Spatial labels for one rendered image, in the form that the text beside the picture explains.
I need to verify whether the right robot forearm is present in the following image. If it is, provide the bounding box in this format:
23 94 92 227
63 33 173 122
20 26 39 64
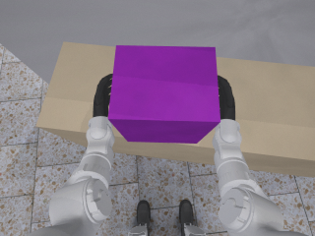
212 119 271 201

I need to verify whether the pedestal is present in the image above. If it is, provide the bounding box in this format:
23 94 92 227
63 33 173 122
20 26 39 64
35 41 315 178

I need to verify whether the left robot forearm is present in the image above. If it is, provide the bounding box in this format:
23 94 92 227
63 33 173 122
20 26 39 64
49 116 115 223

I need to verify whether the left robot shin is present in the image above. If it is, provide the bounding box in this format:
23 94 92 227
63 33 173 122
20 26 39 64
128 223 148 236

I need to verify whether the left robot foot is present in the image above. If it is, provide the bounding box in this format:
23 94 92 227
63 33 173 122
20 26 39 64
137 200 151 236

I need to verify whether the carton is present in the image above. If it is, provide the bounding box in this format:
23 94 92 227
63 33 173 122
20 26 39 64
107 45 221 144

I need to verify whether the left robot upper arm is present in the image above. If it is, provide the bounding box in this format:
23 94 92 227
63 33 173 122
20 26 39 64
28 178 112 236

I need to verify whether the right robot upper arm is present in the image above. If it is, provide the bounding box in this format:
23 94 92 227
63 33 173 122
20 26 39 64
218 187 309 236

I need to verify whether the right robot hand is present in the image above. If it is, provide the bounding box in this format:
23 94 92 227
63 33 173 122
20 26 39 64
218 75 235 121

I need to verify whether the left robot hand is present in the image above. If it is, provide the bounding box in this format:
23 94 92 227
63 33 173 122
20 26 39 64
93 74 113 117

